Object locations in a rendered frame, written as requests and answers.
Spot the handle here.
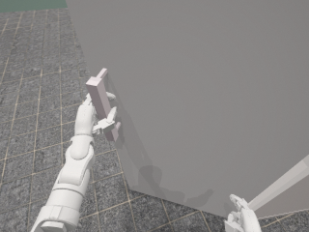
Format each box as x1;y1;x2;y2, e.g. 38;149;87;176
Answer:
86;68;121;142

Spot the robot left forearm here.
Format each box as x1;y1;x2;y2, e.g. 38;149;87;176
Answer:
30;134;96;232

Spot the left robot hand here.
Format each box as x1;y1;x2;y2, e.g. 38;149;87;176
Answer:
74;92;118;139

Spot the right robot hand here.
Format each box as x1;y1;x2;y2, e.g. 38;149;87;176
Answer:
224;194;262;232

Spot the fridge door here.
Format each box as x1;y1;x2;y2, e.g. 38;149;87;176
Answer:
66;0;309;218

